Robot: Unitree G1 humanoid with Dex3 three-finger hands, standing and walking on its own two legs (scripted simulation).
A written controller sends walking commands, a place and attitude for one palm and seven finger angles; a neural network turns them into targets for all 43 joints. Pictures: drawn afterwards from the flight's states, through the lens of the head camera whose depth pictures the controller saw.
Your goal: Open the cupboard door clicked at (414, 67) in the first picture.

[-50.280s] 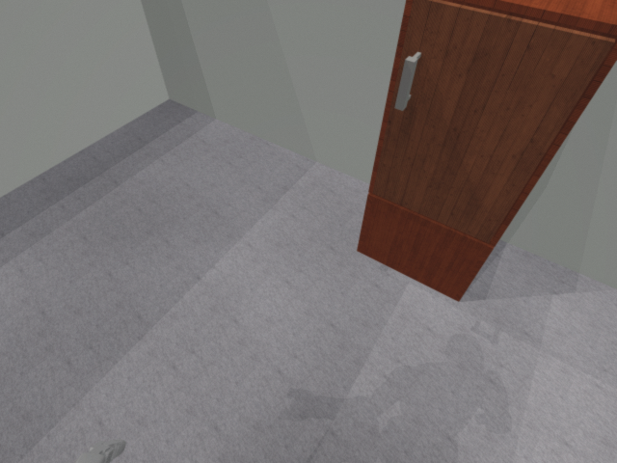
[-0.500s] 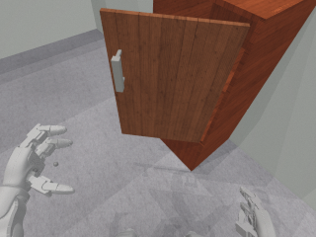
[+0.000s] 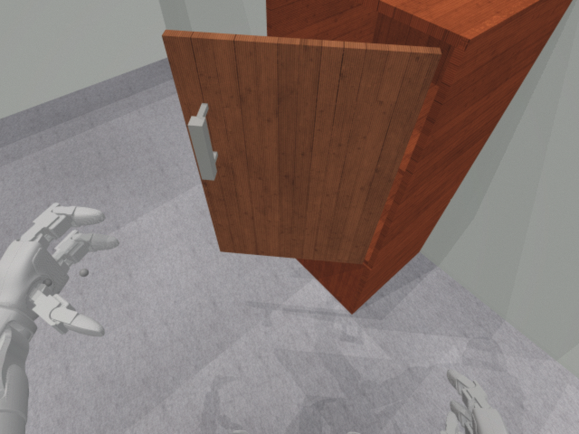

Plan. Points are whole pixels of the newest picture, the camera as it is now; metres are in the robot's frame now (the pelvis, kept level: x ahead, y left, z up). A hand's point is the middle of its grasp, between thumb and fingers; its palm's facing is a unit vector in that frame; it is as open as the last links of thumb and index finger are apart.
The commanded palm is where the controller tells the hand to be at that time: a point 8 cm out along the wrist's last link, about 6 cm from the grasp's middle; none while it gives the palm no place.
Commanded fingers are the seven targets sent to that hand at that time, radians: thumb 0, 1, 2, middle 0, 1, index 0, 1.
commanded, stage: raise the hand with hooked fingers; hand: left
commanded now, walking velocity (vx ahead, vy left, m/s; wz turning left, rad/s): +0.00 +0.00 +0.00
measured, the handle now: (206, 142) +0.57 +0.18 +0.05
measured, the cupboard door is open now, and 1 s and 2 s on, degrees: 44 44 44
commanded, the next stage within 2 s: move the hooked fingers beside the handle in 0.36 s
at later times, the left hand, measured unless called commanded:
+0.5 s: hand (93, 284) +0.28 +0.26 +0.07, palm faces -0.02 -1.00 -0.02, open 14.0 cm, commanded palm +0.26 +0.31 +0.08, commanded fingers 0.00 -0.50 0.30 -0.30 -1.20 -0.30 -1.20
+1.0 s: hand (118, 231) +0.36 +0.26 +0.07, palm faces -0.04 -1.00 -0.02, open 14.0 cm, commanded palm +0.34 +0.31 +0.07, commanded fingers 0.00 -0.50 0.30 -0.30 -1.20 -0.30 -1.20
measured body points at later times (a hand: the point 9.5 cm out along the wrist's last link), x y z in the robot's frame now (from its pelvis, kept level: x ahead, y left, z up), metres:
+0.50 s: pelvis -0.01 -0.01 +0.00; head +0.04 -0.01 +0.45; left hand +0.28 +0.31 +0.08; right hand +0.14 -0.26 -0.08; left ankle -0.01 +0.10 -0.70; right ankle +0.01 -0.12 -0.70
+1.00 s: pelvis -0.01 +0.00 +0.00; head +0.07 +0.01 +0.44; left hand +0.36 +0.31 +0.07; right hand +0.09 -0.27 -0.10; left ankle -0.01 +0.10 -0.70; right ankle +0.01 -0.12 -0.70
